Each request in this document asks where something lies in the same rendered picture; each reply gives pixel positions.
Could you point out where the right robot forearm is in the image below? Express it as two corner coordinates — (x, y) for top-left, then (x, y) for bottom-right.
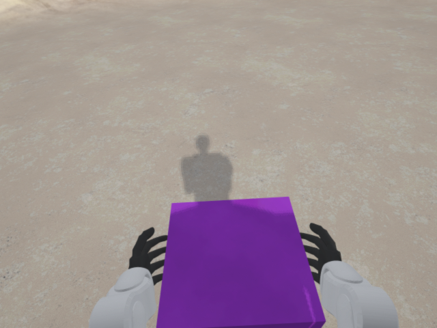
(320, 260), (399, 328)

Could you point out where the left robot hand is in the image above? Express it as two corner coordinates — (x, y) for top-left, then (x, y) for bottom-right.
(128, 227), (167, 285)

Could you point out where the left robot forearm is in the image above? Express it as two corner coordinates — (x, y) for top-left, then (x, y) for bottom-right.
(89, 267), (157, 328)

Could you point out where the carton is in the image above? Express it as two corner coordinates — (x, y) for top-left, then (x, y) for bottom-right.
(156, 197), (326, 328)

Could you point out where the right robot hand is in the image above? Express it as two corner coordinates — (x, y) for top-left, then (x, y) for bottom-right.
(300, 223), (341, 284)

